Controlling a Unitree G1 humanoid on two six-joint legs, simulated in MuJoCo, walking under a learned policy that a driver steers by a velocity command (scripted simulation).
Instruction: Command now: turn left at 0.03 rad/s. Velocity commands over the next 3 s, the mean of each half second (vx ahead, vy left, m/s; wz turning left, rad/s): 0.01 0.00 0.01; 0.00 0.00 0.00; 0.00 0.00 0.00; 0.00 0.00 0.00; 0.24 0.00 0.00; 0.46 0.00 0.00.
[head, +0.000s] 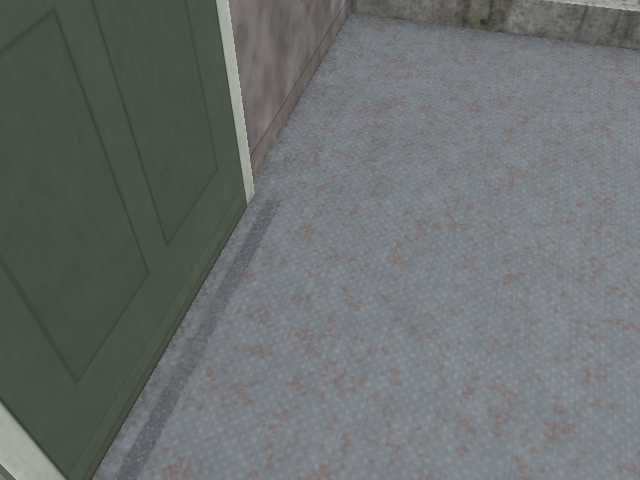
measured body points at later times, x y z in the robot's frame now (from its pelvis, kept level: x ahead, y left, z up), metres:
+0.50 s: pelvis +0.02 -0.01 +0.00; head +0.02 -0.01 +0.45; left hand +0.08 +0.23 -0.14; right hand +0.11 -0.27 -0.13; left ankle +0.06 +0.12 -0.73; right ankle -0.01 -0.13 -0.73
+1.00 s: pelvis +0.02 -0.02 +0.01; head +0.03 -0.02 +0.46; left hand +0.03 +0.22 -0.15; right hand +0.07 -0.27 -0.14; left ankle +0.06 +0.12 -0.73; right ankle -0.01 -0.13 -0.73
